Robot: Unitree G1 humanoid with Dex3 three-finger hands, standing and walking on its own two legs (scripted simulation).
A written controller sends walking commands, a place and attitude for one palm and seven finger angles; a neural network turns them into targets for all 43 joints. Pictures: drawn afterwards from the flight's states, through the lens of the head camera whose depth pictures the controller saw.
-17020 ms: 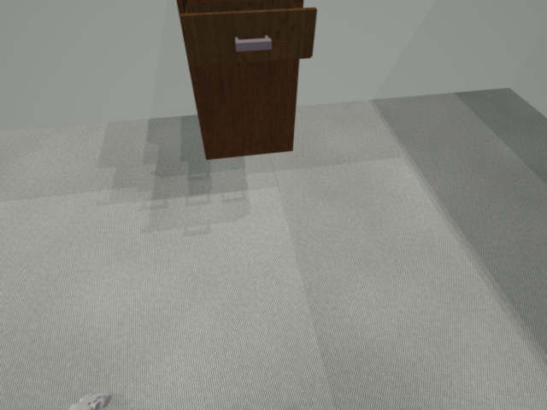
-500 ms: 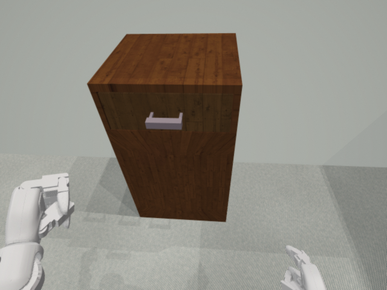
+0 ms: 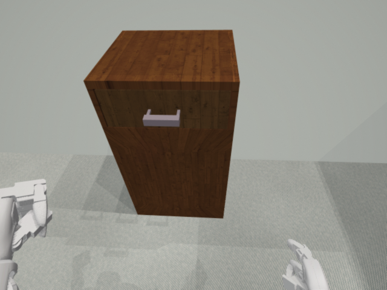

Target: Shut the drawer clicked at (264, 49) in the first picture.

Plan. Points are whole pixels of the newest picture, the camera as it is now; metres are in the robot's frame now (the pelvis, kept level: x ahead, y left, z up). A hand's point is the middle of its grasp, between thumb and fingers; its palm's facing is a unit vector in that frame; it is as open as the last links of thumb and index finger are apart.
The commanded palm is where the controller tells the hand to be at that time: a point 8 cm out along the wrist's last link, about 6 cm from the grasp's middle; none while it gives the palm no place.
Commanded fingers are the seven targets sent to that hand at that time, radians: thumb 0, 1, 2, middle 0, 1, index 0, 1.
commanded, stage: step back with the hand held close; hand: left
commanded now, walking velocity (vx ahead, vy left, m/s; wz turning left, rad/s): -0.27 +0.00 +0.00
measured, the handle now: (162, 116) +0.65 +0.17 -0.01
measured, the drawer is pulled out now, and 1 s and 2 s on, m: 0.00 0.00 0.00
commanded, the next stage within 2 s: stop stepping back and stand still in 1.42 s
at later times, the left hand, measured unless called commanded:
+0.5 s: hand (21, 251) +0.13 +0.26 +0.15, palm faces +0.33 -0.80 -0.50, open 3.2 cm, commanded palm +0.07 +0.30 +0.17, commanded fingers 0.00 0.90 0.90 -1.40 -1.60 -1.40 -1.60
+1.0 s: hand out of the picture +0.07 +0.25 +0.16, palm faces +0.37 -0.79 -0.49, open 3.2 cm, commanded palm +0.00 +0.30 +0.17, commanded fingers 0.00 0.90 0.90 -1.40 -1.60 -1.40 -1.60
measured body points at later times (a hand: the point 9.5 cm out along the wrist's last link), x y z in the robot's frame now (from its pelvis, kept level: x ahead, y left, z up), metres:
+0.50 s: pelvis -0.06 +0.02 -0.01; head -0.04 +0.01 +0.44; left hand +0.11 +0.30 +0.18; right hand +0.13 -0.22 -0.08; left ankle +0.00 +0.10 -0.74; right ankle -0.01 -0.12 -0.74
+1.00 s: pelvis -0.11 +0.01 -0.02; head -0.09 +0.03 +0.43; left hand +0.05 +0.29 +0.18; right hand +0.07 -0.23 -0.10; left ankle -0.01 +0.11 -0.74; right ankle -0.02 -0.12 -0.74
